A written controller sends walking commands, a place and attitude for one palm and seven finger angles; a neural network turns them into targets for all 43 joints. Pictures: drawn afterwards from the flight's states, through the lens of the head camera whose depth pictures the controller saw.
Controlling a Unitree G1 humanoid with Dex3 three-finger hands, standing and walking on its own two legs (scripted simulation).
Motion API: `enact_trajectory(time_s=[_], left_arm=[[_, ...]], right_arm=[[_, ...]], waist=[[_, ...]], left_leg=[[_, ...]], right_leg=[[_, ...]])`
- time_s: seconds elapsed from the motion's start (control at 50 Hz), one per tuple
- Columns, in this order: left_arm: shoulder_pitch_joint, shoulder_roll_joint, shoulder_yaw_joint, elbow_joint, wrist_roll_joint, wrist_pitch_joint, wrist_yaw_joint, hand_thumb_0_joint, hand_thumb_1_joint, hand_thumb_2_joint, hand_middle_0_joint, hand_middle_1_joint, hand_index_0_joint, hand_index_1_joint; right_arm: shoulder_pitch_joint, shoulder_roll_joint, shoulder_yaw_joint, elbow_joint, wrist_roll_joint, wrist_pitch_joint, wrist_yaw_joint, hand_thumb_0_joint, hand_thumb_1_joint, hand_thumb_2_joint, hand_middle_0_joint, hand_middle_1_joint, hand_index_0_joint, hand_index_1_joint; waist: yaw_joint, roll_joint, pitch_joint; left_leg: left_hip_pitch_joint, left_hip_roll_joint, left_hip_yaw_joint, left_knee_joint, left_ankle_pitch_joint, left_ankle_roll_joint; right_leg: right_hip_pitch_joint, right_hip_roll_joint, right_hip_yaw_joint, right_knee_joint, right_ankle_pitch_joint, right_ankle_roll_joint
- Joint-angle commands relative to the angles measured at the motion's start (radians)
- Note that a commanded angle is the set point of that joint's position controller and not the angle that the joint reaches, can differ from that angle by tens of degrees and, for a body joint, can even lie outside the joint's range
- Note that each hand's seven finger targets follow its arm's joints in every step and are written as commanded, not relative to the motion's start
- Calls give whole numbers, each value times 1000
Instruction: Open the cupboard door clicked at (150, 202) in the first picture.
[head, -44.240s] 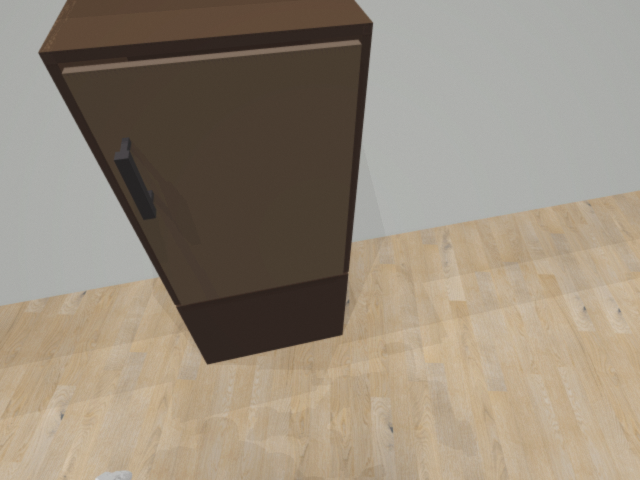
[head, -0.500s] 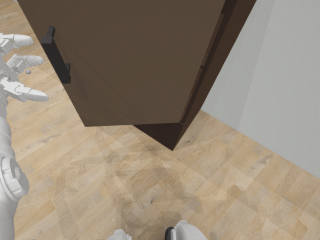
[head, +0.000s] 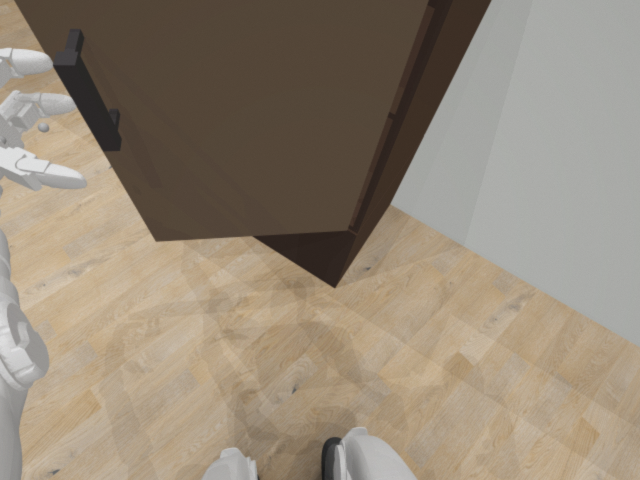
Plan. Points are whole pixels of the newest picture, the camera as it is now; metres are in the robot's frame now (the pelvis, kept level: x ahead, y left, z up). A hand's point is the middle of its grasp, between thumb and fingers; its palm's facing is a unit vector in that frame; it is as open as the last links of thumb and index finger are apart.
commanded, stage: slide the fingers in behind the handle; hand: left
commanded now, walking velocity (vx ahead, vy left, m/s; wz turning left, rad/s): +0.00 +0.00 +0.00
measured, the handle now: (94, 94) +0.55 +0.23 +0.10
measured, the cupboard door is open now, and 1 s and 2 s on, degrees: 39 39 39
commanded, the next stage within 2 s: close the thumb around the handle in 1.30 s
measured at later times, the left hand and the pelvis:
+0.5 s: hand (76, 127) +0.50 +0.24 +0.10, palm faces +0.01 -1.00 +0.00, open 14.0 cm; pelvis +0.01 +0.01 +0.00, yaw +0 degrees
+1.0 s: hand (106, 125) +0.50 +0.21 +0.10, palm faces +0.02 -1.00 +0.00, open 14.0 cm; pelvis +0.01 +0.00 +0.00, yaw +0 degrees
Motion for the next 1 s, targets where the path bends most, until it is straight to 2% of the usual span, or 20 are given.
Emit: enact_trajectory(time_s=[0.0,0.06,0.1,0.16,0.24,0.3,0.32,0.38,0.46,0.48,0.52,0.56,0.6,0.7,0.8,0.82,0.86,0.88,0.94,0.98], left_arm=[[-397,289,34,-235,-28,-67,28,0,-500,300,-300,-1200,-300,-1200],[-379,307,48,-226,-21,-62,40,0,-500,300,-300,-1200,-300,-1200],[-389,262,13,-239,-14,-61,49,0,-500,300,-300,-1200,-300,-1200],[-373,276,46,-255,-28,-74,61,0,-500,300,-300,-1200,-300,-1200],[-353,173,-17,-301,-38,-82,61,0,-500,300,-300,-1200,-300,-1200],[-342,156,-18,-252,-41,-66,72,0,-500,300,-300,-1200,-300,-1200],[-338,127,-37,-245,-41,-59,74,0,-500,300,-300,-1200,-300,-1200],[-384,119,-46,-264,-30,-69,98,0,-500,300,-300,-1200,-300,-1200],[-400,133,-25,-293,-24,-94,123,0,-500,300,-300,-1200,-300,-1200],[-404,110,-41,-288,-26,-95,124,0,-500,300,-300,-1200,-300,-1200],[-371,134,-21,-278,-23,-93,129,0,-500,300,-300,-1200,-300,-1200],[-357,110,-34,-300,-20,-96,130,0,-500,300,-300,-1200,-300,-1200],[-361,94,-48,-270,-20,-84,137,0,-500,300,-300,-1200,-300,-1200],[-389,89,-48,-312,-19,-94,153,0,-500,300,-300,-1200,-300,-1200],[-402,62,-68,-265,-16,-91,164,0,-500,300,-300,-1200,-300,-1200],[-419,48,-80,-271,-14,-90,167,0,-500,300,-300,-1200,-300,-1200],[-416,95,-46,-281,-8,-99,175,0,-500,300,-300,-1200,-300,-1200],[-425,59,-71,-278,-8,-98,177,0,-500,300,-300,-1200,-300,-1200],[-410,84,-49,-276,-4,-107,184,0,-500,300,-300,-1200,-300,-1200],[-423,80,-64,-241,3,-100,183,0,-500,300,-300,-1200,-300,-1200]], right_arm=[[155,-178,-73,-53,-6,-13,-5,0,-900,-900,200,300,200,300],[148,-177,-70,-61,-5,-10,-3,0,-900,-900,200,300,200,300],[144,-171,-71,-62,-4,-12,-1,0,-900,-900,200,300,200,300],[150,-172,-73,-64,-7,-13,1,0,-900,-900,200,300,200,300],[143,-161,-77,-67,-7,-14,9,0,-900,-900,200,300,200,300],[140,-162,-80,-53,-6,-12,9,0,-900,-900,200,300,200,300],[137,-160,-78,-57,-6,-13,10,0,-900,-900,200,300,200,300],[137,-156,-79,-48,-8,-17,9,0,-900,-900,200,300,200,300],[137,-153,-81,-41,-12,-25,11,0,-900,-900,200,300,200,300],[137,-151,-80,-38,-12,-25,14,0,-900,-900,200,300,200,300],[131,-153,-80,-45,-11,-25,13,0,-900,-900,200,300,200,300],[125,-146,-81,-51,-10,-27,16,0,-900,-900,200,300,200,300],[121,-147,-79,-49,-9,-26,16,0,-900,-900,200,300,200,300],[123,-146,-83,-48,-10,-33,16,0,-900,-900,200,300,200,300],[125,-146,-81,-37,-9,-37,17,0,-900,-900,200,300,200,300],[121,-145,-82,-36,-10,-40,16,0,-900,-900,200,300,200,300],[125,-147,-81,-38,-11,-42,15,0,-900,-900,200,300,200,300],[125,-143,-80,-39,-12,-45,17,0,-900,-900,200,300,200,300],[132,-145,-80,-39,-14,-48,17,0,-900,-900,200,300,200,300],[128,-143,-77,-34,-10,-47,16,0,-900,-900,200,300,200,300]], waist=[[20,173,-460],[31,173,-451],[21,183,-424],[30,160,-473],[30,204,-471],[21,123,-415],[22,134,-405],[14,143,-412],[25,173,-463],[20,153,-461],[30,121,-457],[40,164,-483],[30,123,-426],[32,152,-467],[18,95,-410],[10,116,-411],[26,131,-444],[16,119,-449],[27,135,-453],[14,108,-417]], left_leg=[[286,-31,-74,-104,433,4],[258,-34,-69,-109,426,5],[265,-34,-67,-113,414,6],[289,-31,-69,-110,466,3],[357,-25,-77,-103,563,-6],[316,-23,-77,-111,517,-5],[299,-29,-71,-116,489,-2],[321,-29,-78,-110,501,-5],[353,-28,-82,-100,551,-14],[345,-29,-81,-99,547,-13],[302,-33,-71,-105,514,-5],[335,-33,-69,-100,551,-8],[293,-34,-67,-109,493,-4],[316,-37,-66,-108,503,-5],[261,-41,-64,-118,421,1],[265,-43,-60,-121,402,3],[263,-45,-59,-119,411,3],[268,-46,-59,-117,406,4],[273,-46,-62,-115,432,3],[232,-47,-57,-118,386,6]], right_leg=[[262,45,58,-43,286,-11],[287,44,62,-38,299,-14],[266,43,61,-47,285,-11],[298,46,62,-37,331,-13],[258,49,52,-33,348,-17],[253,48,47,-41,329,-9],[257,46,49,-43,322,-10],[240,43,49,-39,320,-10],[252,42,51,-26,345,-13],[258,43,51,-26,353,-12],[300,40,59,-28,366,-10],[295,40,58,-24,378,-12],[289,40,55,-31,353,-10],[303,38,60,-30,366,-12],[301,38,61,-40,328,-10],[296,36,63,-44,319,-8],[319,34,69,-38,330,-11],[311,35,68,-40,327,-9],[316,37,66,-31,341,-15],[313,34,71,-39,322,-8]])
